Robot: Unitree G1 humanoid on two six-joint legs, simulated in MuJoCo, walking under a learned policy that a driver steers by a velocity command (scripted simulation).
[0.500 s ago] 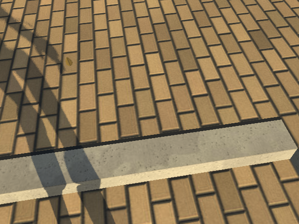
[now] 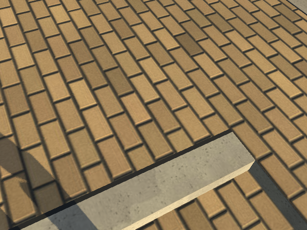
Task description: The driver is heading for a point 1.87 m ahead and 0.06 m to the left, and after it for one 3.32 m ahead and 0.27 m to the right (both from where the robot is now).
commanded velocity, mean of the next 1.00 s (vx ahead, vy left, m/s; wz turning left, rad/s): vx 0.07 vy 0.00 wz -0.22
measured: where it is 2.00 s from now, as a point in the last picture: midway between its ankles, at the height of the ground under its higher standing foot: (184, 170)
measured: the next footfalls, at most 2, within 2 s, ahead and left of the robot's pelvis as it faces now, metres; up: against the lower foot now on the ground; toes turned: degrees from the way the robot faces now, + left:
right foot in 0.22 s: +0.17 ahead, -0.12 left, +0.00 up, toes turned -9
left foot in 0.60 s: +0.13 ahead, +0.09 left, +0.00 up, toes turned -10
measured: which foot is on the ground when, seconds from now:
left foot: down 0.00-0.22, up 0.24-0.58, down 0.60-1.00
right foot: up 0.00-0.20, down 0.22-1.00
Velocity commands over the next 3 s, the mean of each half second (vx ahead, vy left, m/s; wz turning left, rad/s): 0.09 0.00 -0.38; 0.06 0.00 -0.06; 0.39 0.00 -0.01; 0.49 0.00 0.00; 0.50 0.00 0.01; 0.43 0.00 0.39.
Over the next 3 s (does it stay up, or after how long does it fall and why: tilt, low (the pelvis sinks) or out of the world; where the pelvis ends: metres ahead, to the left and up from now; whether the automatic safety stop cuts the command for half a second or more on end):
stays up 1.21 -0.10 0.09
